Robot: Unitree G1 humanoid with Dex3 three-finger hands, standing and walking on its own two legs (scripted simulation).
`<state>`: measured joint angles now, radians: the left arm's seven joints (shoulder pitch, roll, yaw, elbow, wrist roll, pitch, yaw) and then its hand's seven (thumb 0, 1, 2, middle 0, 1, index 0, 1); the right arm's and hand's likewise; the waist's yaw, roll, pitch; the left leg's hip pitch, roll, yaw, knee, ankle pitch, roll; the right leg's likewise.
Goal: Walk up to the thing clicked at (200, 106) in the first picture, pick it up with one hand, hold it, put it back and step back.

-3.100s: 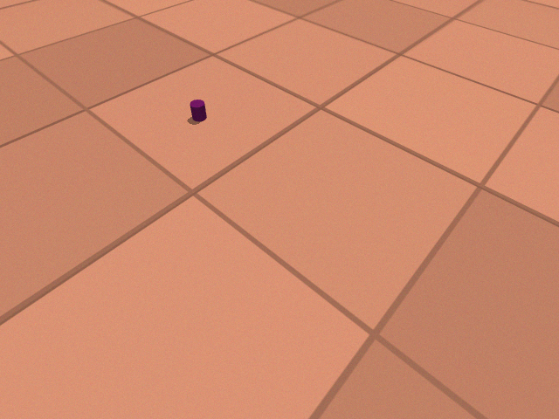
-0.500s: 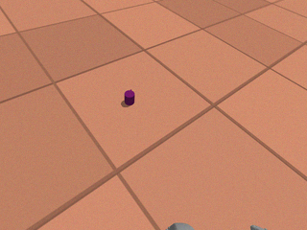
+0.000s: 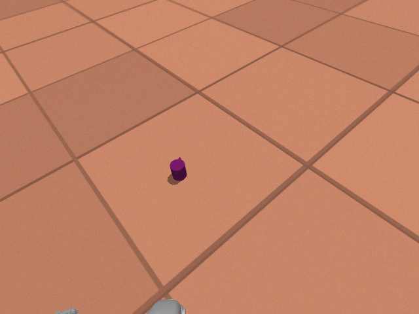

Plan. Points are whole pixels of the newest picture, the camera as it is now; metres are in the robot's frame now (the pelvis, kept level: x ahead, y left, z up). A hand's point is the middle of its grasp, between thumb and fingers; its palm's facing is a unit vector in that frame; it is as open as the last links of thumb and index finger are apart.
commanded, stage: walk up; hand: left
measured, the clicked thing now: (178, 167) +1.00 +0.26 -0.73
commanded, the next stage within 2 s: none
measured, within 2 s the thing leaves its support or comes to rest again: neither
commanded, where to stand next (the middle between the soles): +0.58 +0.03 m, yaw +2 degrees
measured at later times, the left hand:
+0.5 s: hand (88, 277) +0.23 +0.31 -0.16, palm faces +0.01 -0.95 -0.32, open 7.4 cm
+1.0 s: hand (123, 208) +0.38 +0.25 -0.11, palm faces +0.04 -0.90 -0.43, open 7.4 cm
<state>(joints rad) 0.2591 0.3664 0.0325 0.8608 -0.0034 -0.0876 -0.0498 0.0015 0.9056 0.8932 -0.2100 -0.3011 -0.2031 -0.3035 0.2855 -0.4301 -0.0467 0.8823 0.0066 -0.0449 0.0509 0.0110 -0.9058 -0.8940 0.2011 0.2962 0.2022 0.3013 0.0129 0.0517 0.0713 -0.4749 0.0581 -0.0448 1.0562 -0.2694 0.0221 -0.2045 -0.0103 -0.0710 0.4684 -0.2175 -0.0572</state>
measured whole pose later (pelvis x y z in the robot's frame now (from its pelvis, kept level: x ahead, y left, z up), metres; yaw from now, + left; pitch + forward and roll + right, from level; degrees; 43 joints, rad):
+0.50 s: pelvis +0.19 +0.04 +0.00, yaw +3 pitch -3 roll +0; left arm 0.32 0.43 0.04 0.87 0.00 -0.04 -0.05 0.01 0.91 0.89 -0.21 -0.30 -0.20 -0.30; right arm 0.27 -0.37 -0.04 0.82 0.00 -0.08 0.04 0.01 -0.90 -0.89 0.20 0.30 0.20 0.30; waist 0.00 -0.06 0.08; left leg -0.22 0.02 0.06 0.49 -0.22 0.03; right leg -0.46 -0.06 0.02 1.03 -0.35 -0.03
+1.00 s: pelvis +0.36 -0.02 +0.00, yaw +2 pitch -3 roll +1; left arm 0.35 0.37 0.03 0.87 0.00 -0.10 -0.03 0.00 0.90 0.89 -0.21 -0.30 -0.20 -0.30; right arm 0.27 -0.43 -0.06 0.87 0.01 -0.01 0.05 0.01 -0.91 -0.89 0.20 0.30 0.20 0.30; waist 0.03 0.08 0.09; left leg -0.50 0.02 -0.08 0.99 -0.27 0.02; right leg -0.18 -0.02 -0.08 0.45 -0.22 -0.04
